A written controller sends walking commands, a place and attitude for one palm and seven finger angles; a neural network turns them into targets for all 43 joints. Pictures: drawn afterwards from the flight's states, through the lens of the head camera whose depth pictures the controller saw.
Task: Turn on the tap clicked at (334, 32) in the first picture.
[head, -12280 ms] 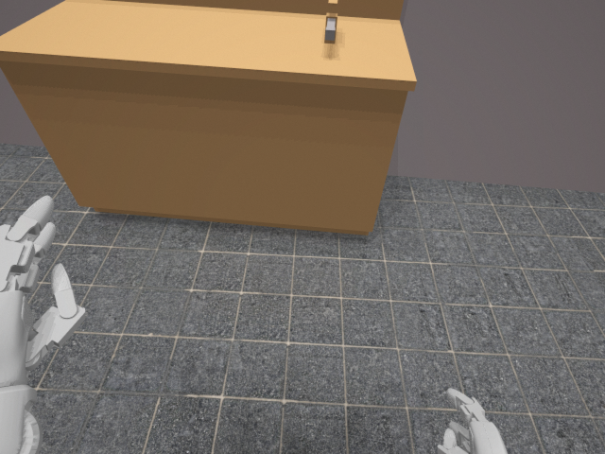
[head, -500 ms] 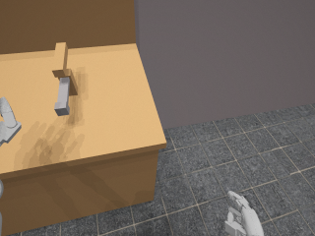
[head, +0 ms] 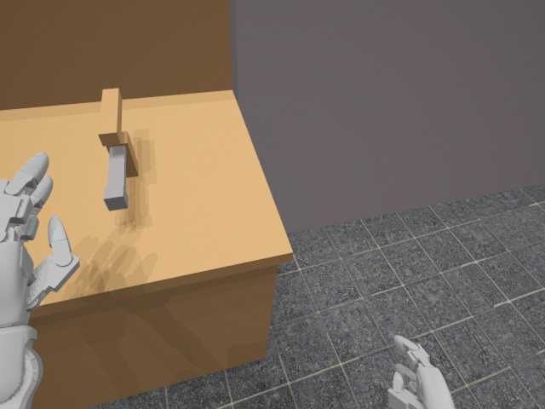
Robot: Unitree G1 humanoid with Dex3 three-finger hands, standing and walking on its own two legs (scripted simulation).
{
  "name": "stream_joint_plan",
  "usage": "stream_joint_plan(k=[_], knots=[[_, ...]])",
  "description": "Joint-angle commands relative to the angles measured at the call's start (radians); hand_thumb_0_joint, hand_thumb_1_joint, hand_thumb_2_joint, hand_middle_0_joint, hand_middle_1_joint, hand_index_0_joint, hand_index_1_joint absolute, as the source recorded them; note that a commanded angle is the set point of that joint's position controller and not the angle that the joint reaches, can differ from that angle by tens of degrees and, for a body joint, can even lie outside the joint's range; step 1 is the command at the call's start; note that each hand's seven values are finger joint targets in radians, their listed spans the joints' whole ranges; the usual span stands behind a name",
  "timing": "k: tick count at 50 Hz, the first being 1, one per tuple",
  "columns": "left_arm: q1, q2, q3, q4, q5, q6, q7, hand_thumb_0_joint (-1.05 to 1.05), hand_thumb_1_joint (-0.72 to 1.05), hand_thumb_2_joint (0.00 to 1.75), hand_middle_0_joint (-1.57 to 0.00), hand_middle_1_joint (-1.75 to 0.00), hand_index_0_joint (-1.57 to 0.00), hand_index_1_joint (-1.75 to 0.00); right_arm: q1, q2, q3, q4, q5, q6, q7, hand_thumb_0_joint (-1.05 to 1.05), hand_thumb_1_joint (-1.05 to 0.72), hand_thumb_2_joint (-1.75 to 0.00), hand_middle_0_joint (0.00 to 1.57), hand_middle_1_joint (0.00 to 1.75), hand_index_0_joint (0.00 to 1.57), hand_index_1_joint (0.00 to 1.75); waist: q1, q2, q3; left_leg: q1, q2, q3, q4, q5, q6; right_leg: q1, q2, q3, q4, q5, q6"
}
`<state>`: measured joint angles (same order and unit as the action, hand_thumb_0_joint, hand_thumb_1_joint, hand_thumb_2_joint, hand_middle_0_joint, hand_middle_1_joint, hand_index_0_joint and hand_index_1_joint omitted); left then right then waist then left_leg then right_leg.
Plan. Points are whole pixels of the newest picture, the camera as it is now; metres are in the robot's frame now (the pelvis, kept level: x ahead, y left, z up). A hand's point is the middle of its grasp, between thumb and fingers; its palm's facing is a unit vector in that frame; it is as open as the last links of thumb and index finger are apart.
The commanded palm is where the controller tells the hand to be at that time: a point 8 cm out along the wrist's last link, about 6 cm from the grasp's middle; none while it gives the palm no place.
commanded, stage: come to a stop and stand still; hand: left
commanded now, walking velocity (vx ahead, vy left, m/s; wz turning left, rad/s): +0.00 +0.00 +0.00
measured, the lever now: (116, 198) +0.38 +0.29 +0.08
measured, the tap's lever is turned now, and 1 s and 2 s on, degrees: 0 0 0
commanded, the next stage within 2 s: look again from close up in 1.16 s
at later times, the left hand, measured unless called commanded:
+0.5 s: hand (79, 251) +0.24 +0.25 +0.15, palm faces +0.39 -0.83 -0.41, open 7.4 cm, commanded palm +0.17 +0.28 +0.17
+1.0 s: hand (68, 262) +0.22 +0.25 +0.16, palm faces +0.41 -0.85 -0.34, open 7.4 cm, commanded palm +0.16 +0.29 +0.17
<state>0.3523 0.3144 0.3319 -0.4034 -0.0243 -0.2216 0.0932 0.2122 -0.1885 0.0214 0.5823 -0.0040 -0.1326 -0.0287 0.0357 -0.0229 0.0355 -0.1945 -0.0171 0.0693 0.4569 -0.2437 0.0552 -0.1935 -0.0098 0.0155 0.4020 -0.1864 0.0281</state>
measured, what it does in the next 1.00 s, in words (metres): stands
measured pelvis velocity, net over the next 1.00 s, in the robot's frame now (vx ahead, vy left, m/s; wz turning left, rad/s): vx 0.00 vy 0.00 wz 0.02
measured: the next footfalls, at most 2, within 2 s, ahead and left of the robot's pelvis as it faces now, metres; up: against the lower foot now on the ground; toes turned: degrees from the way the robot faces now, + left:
none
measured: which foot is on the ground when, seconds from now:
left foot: down 0.00-1.00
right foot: down 0.00-1.00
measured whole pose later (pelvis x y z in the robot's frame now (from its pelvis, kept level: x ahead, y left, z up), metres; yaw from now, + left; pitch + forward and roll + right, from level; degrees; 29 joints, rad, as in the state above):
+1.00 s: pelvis +0.00 +0.00 +0.00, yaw +1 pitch -1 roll -1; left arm 0.40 0.33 0.33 -0.46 -0.05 -0.17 0.10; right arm 0.19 -0.19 0.03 0.57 0.00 -0.09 -0.04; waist 0.03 0.00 0.05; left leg -0.20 -0.02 0.05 0.47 -0.25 0.06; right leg -0.19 0.00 0.02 0.40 -0.19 0.03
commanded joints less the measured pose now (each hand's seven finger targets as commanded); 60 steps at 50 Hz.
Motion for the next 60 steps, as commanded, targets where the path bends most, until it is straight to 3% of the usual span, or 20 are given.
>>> stream_joint_plan(k=[1, 2, 3, 4, 6, 7, 10, 11, 15, 16, 17, 21, 22, 27, 30, 40, 41, 44, 46, 60], knots=[[-0.979, 0.926, 0.361, -0.511, 0.025, -0.19, 0.052, 0.0, 0.9, 0.9, -0.2, -0.3, -0.2, -0.3, -0.004, -0.176, 0.134, -0.293, 0.054, -0.014, -0.077, 0.0, -0.9, -0.9, 0.2, 0.3, 0.2, 0.3, -0.066, 0.388, -0.044, -0.33, 0.104, -0.188, -0.142, -0.21, -0.038, 0.188, 0.036, -0.017, 0.179, -0.105, 0.017], [-0.571, 0.43, 0.352, -0.129, 0.045, -0.147, 0.033, 0.0, 0.9, 0.9, -0.2, -0.3, -0.2, -0.3, -0.031, -0.054, -0.003, -0.214, 0.033, -0.051, -0.055, 0.0, -0.9, -0.9, 0.2, 0.3, 0.2, 0.3, 0.023, 0.29, -0.14, -0.183, 0.184, -0.246, -0.175, -0.208, -0.039, 0.006, -0.001, -0.045, 0.214, -0.201, -0.023], [-0.393, 0.329, 0.226, -0.001, 0.009, -0.12, 0.028, 0.0, 0.9, 0.9, -0.2, -0.3, -0.2, -0.3, -0.076, -0.116, -0.014, -0.167, 0.005, -0.055, -0.02, 0.0, -0.9, -0.9, 0.2, 0.3, 0.2, 0.3, -0.002, 0.295, -0.088, -0.075, 0.131, -0.143, -0.166, -0.13, -0.062, -0.063, 0.008, -0.059, 0.167, -0.185, -0.045], [-0.294, 0.348, 0.234, -0.019, -0.004, -0.119, 0.026, 0.0, 0.9, 0.9, -0.2, -0.3, -0.2, -0.3, -0.047, -0.16, -0.043, -0.183, -0.011, -0.057, -0.002, 0.0, -0.9, -0.9, 0.2, 0.3, 0.2, 0.3, 0.006, 0.251, -0.11, -0.096, 0.12, -0.139, -0.099, -0.057, -0.059, -0.03, -0.01, -0.031, 0.091, -0.087, -0.049], [-0.101, 0.267, 0.172, -0.027, -0.038, -0.112, 0.008, 0.0, 0.9, 0.9, -0.2, -0.3, -0.2, -0.3, -0.051, -0.16, -0.05, -0.163, -0.006, -0.058, 0.034, 0.0, -0.9, -0.9, 0.2, 0.3, 0.2, 0.3, 0.008, 0.06, -0.165, -0.072, 0.068, -0.093, -0.017, 0.134, -0.07, 0.05, -0.045, 0.029, 0.029, 0.146, -0.066], [-0.03, 0.218, 0.124, -0.078, -0.054, -0.112, 0.003, 0.0, 0.9, 0.9, -0.2, -0.3, -0.2, -0.3, -0.035, -0.158, -0.057, -0.171, 0.005, -0.063, 0.047, 0.0, -0.9, -0.9, 0.2, 0.3, 0.2, 0.3, 0.008, -0.004, -0.16, -0.067, 0.068, -0.092, -0.024, 0.14, -0.071, 0.052, -0.051, 0.032, 0.032, 0.165, -0.062], [0.043, 0.217, 0.117, -0.129, -0.067, -0.111, 0.007, 0.0, 0.9, 0.9, -0.2, -0.3, -0.2, -0.3, -0.05, -0.172, -0.068, -0.164, 0.021, -0.073, 0.055, 0.0, -0.9, -0.9, 0.2, 0.3, 0.2, 0.3, 0.011, -0.076, -0.134, -0.027, 0.066, -0.097, -0.02, 0.134, -0.053, 0.001, -0.06, 0.066, 0.009, 0.159, -0.059], [0.009, 0.26, 0.154, -0.134, -0.069, -0.107, 0.017, 0.0, 0.9, 0.9, -0.2, -0.3, -0.2, -0.3, -0.071, -0.18, -0.069, -0.152, 0.021, -0.071, 0.048, 0.0, -0.9, -0.9, 0.2, 0.3, 0.2, 0.3, 0.009, -0.046, -0.14, -0.01, 0.071, -0.094, -0.031, 0.148, -0.054, -0.002, -0.056, 0.064, 0.014, 0.161, -0.056], [-0.061, 0.289, 0.177, -0.163, -0.057, -0.112, 0.024, 0.0, 0.9, 0.9, -0.2, -0.3, -0.2, -0.3, -0.061, -0.167, -0.065, -0.13, 0.012, -0.071, 0.022, 0.0, -0.9, -0.9, 0.2, 0.3, 0.2, 0.3, 0.006, 0.015, -0.16, 0.0, 0.062, -0.104, -0.031, 0.209, -0.045, 0.023, -0.063, 0.062, 0.028, 0.216, -0.053], [-0.108, 0.346, 0.214, -0.216, -0.05, -0.11, 0.03, 0.0, 0.9, 0.9, -0.2, -0.3, -0.2, -0.3, -0.077, -0.172, -0.064, -0.128, 0.011, -0.066, 0.017, 0.0, -0.9, -0.9, 0.2, 0.3, 0.2, 0.3, 0.006, 0.035, -0.189, 0.02, 0.063, -0.108, -0.025, 0.243, -0.045, 0.037, -0.062, 0.064, 0.043, 0.244, -0.053], [-0.098, 0.309, 0.187, -0.209, -0.052, -0.11, 0.027, 0.0, 0.9, 0.9, -0.2, -0.3, -0.2, -0.3, -0.074, -0.157, -0.061, -0.125, 0.011, -0.065, 0.013, 0.0, -0.9, -0.9, 0.2, 0.3, 0.2, 0.3, 0.004, 0.044, -0.195, 0.028, 0.062, -0.105, -0.017, 0.278, -0.04, 0.045, -0.07, 0.057, 0.044, 0.271, -0.054], [-0.061, 0.327, 0.193, -0.314, -0.051, -0.101, 0.035, 0.0, 0.9, 0.9, -0.2, -0.3, -0.2, -0.3, -0.081, -0.163, -0.061, -0.137, 0.021, -0.071, 0.017, 0.0, -0.9, -0.9, 0.2, 0.3, 0.2, 0.3, 0.009, 0.114, -0.266, 0.097, 0.065, -0.118, 0.017, 0.495, -0.047, 0.082, -0.067, 0.042, 0.08, 0.365, -0.053], [-0.029, 0.291, 0.17, -0.318, -0.05, -0.1, 0.034, 0.0, 0.9, 0.9, -0.2, -0.3, -0.2, -0.3, -0.077, -0.155, -0.062, -0.136, 0.02, -0.071, 0.02, 0.0, -0.9, -0.9, 0.2, 0.3, 0.2, 0.3, 0.008, 0.111, -0.266, 0.097, 0.069, -0.115, 0.022, 0.519, -0.046, 0.085, -0.068, 0.03, 0.078, 0.364, -0.052], [0.087, 0.23, 0.162, -0.26, -0.055, -0.077, 0.033, 0.0, 0.9, 0.9, -0.2, -0.3, -0.2, -0.3, -0.091, -0.158, -0.069, -0.137, 0.02, -0.051, 0.019, 0.0, -0.9, -0.9, 0.2, 0.3, 0.2, 0.3, -0.001, 0.069, -0.217, 0.063, 0.077, -0.106, -0.003, 0.415, -0.05, 0.077, -0.064, 0.03, 0.044, 0.332, -0.052], [0.069, 0.209, 0.151, -0.217, -0.049, -0.058, 0.025, 0.0, 0.9, 0.9, -0.2, -0.3, -0.2, -0.3, -0.107, -0.158, -0.067, -0.142, 0.018, -0.031, 0.009, 0.0, -0.9, -0.9, 0.2, 0.3, 0.2, 0.3, -0.01, 0.031, -0.169, 0.03, 0.082, -0.098, -0.033, 0.284, -0.045, 0.062, -0.058, 0.037, 0.009, 0.276, -0.046], [-0.042, 0.183, 0.102, -0.251, -0.025, -0.008, 0.026, 0.0, 0.9, 0.9, -0.2, -0.3, -0.2, -0.3, -0.131, -0.14, -0.045, -0.179, 0.009, -0.009, -0.018, 0.0, -0.9, -0.9, 0.2, 0.3, 0.2, 0.3, -0.01, 0.059, -0.124, -0.003, 0.087, -0.091, -0.095, 0.075, -0.031, 0.064, -0.038, 0.03, -0.036, 0.156, -0.041], [-0.061, 0.214, 0.127, -0.282, -0.021, -0.006, 0.033, 0.0, 0.9, 0.9, -0.2, -0.3, -0.2, -0.3, -0.137, -0.146, -0.046, -0.178, 0.008, -0.009, -0.02, 0.0, -0.9, -0.9, 0.2, 0.3, 0.2, 0.3, -0.007, 0.093, -0.139, 0.005, 0.088, -0.091, -0.097, 0.081, -0.033, 0.073, -0.037, 0.033, -0.029, 0.163, -0.043], [-0.055, 0.188, 0.106, -0.292, -0.021, -0.01, 0.033, 0.0, 0.9, 0.9, -0.2, -0.3, -0.2, -0.3, -0.129, -0.138, -0.041, -0.181, 0.006, -0.013, -0.018, 0.0, -0.9, -0.9, 0.2, 0.3, 0.2, 0.3, -0.009, 0.119, -0.136, -0.007, 0.09, -0.097, -0.108, 0.092, -0.035, 0.087, -0.033, 0.015, -0.019, 0.167, -0.041], [-0.035, 0.211, 0.134, -0.285, -0.019, -0.007, 0.038, 0.0, 0.9, 0.9, -0.2, -0.3, -0.2, -0.3, -0.13, -0.14, -0.043, -0.179, 0.005, -0.013, -0.021, 0.0, -0.9, -0.9, 0.2, 0.3, 0.2, 0.3, -0.006, 0.122, -0.138, -0.007, 0.095, -0.099, -0.113, 0.097, -0.038, 0.089, -0.03, 0.011, -0.015, 0.167, -0.039], [-0.005, 0.172, 0.101, -0.257, -0.019, -0.022, 0.029, 0.0, 0.9, 0.9, -0.2, -0.3, -0.2, -0.3, -0.114, -0.142, -0.049, -0.169, 0.007, -0.019, -0.021, 0.0, -0.9, -0.9, 0.2, 0.3, 0.2, 0.3, -0.01, 0.083, -0.113, -0.03, 0.096, -0.108, -0.131, 0.05, -0.039, 0.085, -0.025, 0.005, -0.015, 0.131, -0.035]])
